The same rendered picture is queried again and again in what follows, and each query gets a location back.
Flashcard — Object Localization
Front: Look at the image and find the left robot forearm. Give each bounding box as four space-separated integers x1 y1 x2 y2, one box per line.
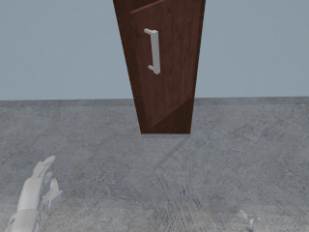
5 209 41 232

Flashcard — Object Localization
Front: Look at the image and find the robot left hand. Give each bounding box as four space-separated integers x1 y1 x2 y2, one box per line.
16 156 62 213

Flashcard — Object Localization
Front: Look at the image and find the handle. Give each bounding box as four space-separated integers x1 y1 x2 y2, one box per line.
144 28 160 74

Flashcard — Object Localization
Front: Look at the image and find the robot right hand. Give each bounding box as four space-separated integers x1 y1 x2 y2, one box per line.
239 209 270 232

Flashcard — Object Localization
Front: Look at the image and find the cupboard door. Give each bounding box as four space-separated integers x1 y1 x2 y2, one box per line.
129 0 202 129

